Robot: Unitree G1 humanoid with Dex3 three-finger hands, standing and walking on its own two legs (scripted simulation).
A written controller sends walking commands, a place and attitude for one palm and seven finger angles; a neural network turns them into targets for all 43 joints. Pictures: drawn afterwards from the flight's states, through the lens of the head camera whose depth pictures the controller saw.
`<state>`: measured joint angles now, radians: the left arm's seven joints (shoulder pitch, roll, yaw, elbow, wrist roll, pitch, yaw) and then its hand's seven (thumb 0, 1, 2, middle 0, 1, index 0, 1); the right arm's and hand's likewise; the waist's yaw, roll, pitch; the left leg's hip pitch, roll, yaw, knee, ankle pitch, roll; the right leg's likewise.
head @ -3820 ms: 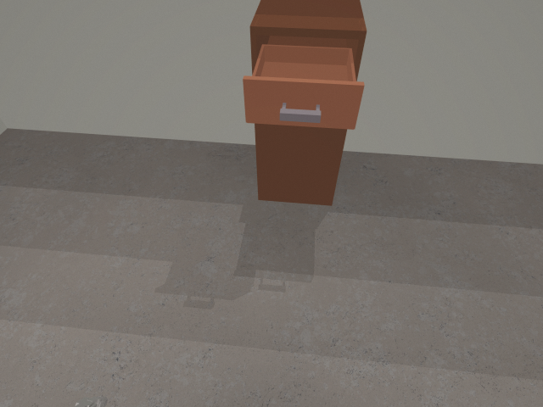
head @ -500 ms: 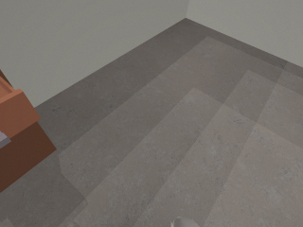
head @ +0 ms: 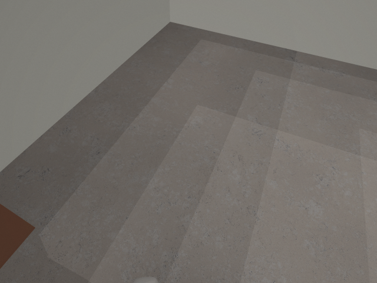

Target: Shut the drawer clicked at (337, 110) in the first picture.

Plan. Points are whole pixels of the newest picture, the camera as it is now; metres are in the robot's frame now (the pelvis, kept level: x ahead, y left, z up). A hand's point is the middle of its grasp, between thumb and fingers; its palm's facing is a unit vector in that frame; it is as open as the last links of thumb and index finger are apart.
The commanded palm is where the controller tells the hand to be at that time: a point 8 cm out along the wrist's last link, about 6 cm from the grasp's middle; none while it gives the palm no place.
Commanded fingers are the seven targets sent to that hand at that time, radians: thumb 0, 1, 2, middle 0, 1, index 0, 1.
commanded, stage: walk to a spot facing it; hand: left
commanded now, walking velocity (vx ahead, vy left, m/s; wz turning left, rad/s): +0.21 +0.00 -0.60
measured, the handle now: out of the picture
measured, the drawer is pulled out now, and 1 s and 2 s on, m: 0.30 0.30 0.30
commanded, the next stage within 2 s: turn to face it in 0.42 s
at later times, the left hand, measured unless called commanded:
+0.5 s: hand (138, 236) +0.25 +0.16 -0.17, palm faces -0.35 -0.92 -0.17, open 7.4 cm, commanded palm none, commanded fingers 0.00 0.90 0.90 -0.20 -0.30 -0.20 -0.30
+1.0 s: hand (133, 242) +0.24 +0.17 -0.19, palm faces -0.14 -0.98 -0.16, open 7.3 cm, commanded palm none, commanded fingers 0.00 0.90 0.90 -0.20 -0.30 -0.20 -0.30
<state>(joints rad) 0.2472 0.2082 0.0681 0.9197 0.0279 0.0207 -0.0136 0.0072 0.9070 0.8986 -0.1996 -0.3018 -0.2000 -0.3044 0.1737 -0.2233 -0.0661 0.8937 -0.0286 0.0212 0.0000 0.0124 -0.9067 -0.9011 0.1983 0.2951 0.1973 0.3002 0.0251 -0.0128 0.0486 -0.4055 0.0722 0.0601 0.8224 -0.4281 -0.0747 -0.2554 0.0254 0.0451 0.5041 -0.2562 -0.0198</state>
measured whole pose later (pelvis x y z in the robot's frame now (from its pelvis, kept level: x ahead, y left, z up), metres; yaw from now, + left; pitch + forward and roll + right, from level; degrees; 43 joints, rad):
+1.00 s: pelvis +0.12 +0.01 -0.02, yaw -11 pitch -1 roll -2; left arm 0.17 0.18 0.07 0.94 0.02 0.05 0.03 0.00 0.91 0.90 -0.20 -0.30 -0.20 -0.30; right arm 0.25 -0.16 -0.06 0.97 -0.03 0.02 0.00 0.01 -0.92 -0.90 0.20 0.30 0.20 0.30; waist -0.03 -0.04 0.06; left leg -0.37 0.05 0.12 0.71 -0.32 0.04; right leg -0.37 -0.11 -0.18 0.85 -0.48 0.03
